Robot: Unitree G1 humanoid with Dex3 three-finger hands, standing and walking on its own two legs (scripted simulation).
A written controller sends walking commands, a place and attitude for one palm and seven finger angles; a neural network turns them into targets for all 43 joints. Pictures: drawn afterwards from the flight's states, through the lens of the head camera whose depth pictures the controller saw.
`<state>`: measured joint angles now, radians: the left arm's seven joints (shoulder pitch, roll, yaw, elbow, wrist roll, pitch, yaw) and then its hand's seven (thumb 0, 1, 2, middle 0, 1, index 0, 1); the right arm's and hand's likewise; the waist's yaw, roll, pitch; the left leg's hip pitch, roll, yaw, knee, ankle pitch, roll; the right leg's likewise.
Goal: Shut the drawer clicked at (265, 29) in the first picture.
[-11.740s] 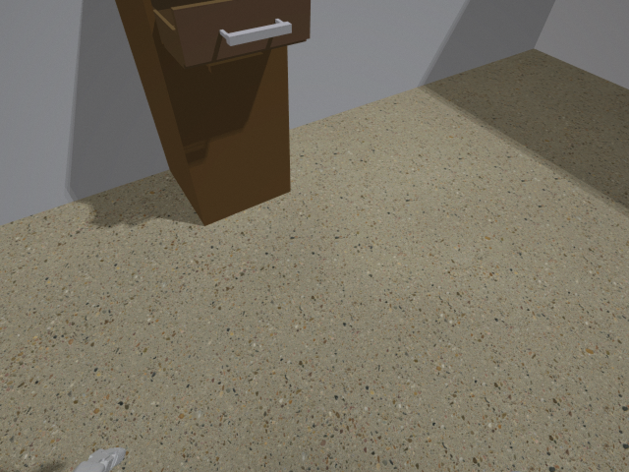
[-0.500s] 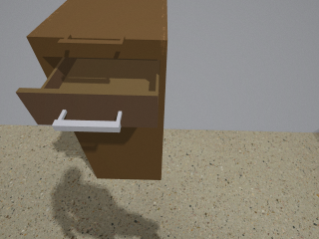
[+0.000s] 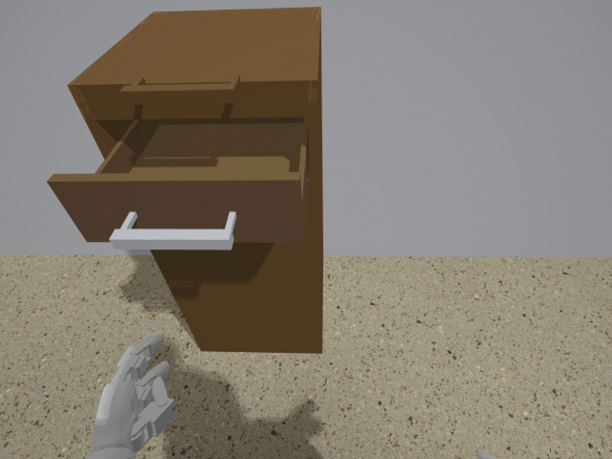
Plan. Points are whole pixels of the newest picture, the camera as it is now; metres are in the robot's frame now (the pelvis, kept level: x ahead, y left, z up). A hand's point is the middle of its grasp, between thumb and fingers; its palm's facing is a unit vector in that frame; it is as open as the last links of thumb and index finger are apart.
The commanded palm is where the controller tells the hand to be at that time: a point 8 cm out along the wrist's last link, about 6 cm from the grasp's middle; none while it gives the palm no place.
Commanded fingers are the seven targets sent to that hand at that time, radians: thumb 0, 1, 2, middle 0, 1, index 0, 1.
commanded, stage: raise the hand and make a fist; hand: left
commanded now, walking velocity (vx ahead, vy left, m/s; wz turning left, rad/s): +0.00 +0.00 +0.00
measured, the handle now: (177, 228) +0.43 +0.22 +0.08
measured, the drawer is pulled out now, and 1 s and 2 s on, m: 0.18 0.18 0.18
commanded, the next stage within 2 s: bring the fist close to the handle in 1.70 s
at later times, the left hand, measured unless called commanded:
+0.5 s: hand (186, 380) +0.20 +0.15 +0.05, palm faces -0.06 -0.99 -0.10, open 4.5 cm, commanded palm +0.16 +0.23 +0.05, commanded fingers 0.00 0.90 0.90 -0.92 -1.08 -0.92 -1.08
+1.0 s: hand (143, 339) +0.22 +0.19 +0.12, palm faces +0.02 -0.99 -0.11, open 3.1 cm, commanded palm +0.18 +0.24 +0.13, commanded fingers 0.00 0.90 0.90 -1.40 -1.60 -1.40 -1.60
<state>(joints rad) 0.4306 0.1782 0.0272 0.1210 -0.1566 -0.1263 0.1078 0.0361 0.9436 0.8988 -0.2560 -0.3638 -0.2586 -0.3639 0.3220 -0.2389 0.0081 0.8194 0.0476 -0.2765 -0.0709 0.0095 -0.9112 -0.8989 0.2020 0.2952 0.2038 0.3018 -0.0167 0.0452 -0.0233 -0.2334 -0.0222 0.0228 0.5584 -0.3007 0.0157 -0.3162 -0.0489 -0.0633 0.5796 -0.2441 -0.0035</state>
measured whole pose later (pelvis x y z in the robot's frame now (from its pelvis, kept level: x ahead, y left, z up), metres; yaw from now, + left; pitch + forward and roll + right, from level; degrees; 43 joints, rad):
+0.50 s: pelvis +0.01 -0.01 -0.05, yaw +2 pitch +7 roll -2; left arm 0.44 0.22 0.10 -0.21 -0.25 -0.37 -0.30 0.02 0.90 0.90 -0.72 -0.87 -0.73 -0.87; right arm 0.20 -0.21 0.05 0.54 0.04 -0.25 -0.03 0.01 -0.90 -0.90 0.20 0.30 0.21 0.30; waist 0.04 0.05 -0.07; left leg -0.60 0.02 -0.05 0.98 -0.51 -0.01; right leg -0.64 -0.02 -0.12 0.93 -0.42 -0.03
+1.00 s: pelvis +0.04 +0.00 -0.01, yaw +1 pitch +2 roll -1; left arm 0.49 0.27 0.19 -0.39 -0.28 -0.09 -0.24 0.02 0.90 0.90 -1.23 -1.41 -1.23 -1.41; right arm 0.23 -0.24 0.03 0.56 0.06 -0.33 -0.07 0.01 -0.90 -0.90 0.20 0.30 0.20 0.30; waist 0.05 0.04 -0.08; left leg -0.32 0.01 -0.01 0.73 -0.44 0.01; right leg -0.38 -0.02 -0.09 0.69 -0.35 0.00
